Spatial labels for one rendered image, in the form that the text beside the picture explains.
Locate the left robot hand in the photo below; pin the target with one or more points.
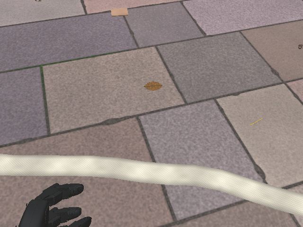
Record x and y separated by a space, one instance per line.
37 213

